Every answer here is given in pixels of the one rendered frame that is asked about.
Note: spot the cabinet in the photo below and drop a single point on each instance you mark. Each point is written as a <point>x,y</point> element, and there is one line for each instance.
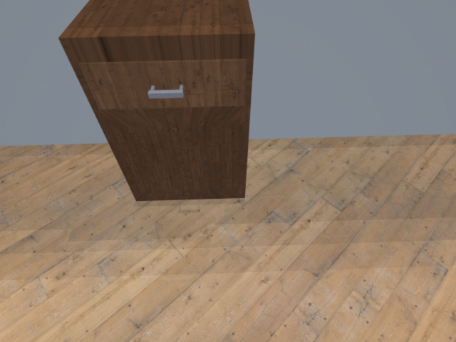
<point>181,153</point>

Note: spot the handle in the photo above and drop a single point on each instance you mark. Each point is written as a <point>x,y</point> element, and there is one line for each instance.
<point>152,93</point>

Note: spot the drawer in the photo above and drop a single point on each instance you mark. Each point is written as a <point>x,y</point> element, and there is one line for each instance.
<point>117,85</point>

